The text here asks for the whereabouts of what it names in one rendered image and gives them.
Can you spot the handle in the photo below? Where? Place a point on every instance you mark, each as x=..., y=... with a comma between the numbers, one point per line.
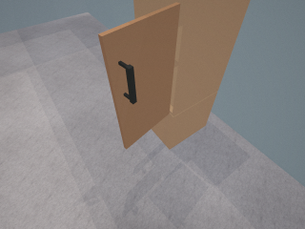
x=130, y=81

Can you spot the cupboard door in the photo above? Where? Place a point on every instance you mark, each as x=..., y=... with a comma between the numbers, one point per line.
x=148, y=43

